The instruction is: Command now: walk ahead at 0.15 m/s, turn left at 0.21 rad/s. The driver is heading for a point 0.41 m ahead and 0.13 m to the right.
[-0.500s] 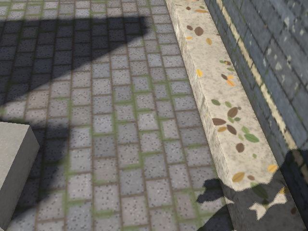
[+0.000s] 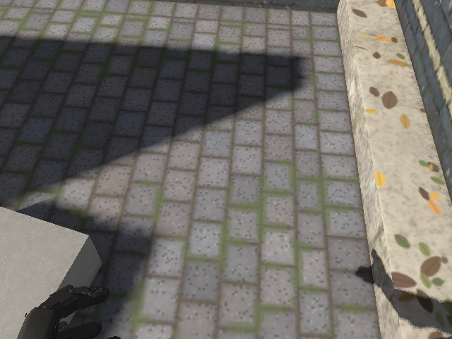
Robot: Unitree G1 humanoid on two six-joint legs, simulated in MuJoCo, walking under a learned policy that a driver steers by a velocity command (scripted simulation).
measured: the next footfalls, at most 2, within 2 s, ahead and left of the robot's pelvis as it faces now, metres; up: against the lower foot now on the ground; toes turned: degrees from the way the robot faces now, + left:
left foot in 0.28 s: +0.15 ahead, +0.13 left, +0.00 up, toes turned -10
right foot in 0.72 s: +0.12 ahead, -0.13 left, +0.00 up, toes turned -23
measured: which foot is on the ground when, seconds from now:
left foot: up 0.00-0.26, down 0.28-0.72, up 0.74-1.00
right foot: down 0.00-0.30, up 0.32-0.70, down 0.72-1.00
